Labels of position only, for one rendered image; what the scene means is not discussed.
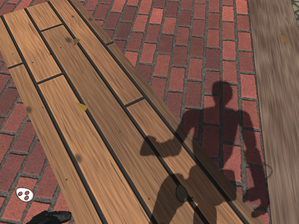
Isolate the left robot hand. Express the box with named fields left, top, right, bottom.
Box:
left=26, top=210, right=72, bottom=224

